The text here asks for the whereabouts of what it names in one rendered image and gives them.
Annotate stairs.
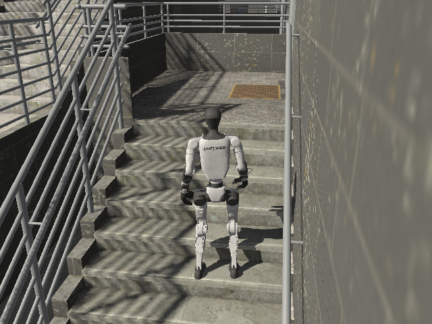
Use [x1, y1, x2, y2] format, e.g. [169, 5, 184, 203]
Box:
[69, 124, 285, 324]
[0, 0, 106, 115]

